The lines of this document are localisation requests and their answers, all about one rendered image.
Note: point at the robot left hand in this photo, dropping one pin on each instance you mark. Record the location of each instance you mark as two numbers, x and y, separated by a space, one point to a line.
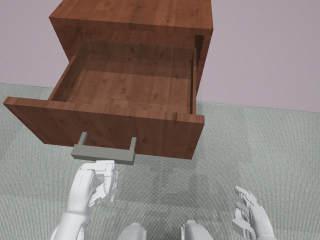
101 177

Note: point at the cabinet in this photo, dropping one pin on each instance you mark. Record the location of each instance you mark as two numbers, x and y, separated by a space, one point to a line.
183 23

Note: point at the right robot thigh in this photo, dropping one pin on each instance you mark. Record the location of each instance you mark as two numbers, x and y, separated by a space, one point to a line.
194 231

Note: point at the robot right hand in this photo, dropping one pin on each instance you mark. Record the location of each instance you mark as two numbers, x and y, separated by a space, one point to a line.
256 222

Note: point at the drawer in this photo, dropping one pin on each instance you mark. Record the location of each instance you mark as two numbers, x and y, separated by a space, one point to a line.
116 90

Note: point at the robot right shin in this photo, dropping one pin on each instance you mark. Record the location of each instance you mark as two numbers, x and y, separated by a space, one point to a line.
190 221

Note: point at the robot left forearm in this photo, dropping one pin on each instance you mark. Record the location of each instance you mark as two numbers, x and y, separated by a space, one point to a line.
73 226

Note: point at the handle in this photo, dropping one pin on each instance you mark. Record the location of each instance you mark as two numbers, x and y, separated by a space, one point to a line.
95 153

